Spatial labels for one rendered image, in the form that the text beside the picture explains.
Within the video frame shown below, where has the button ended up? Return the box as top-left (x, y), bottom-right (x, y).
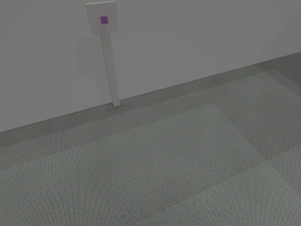
top-left (100, 15), bottom-right (108, 24)

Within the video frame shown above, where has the panel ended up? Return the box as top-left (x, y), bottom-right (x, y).
top-left (85, 0), bottom-right (120, 106)

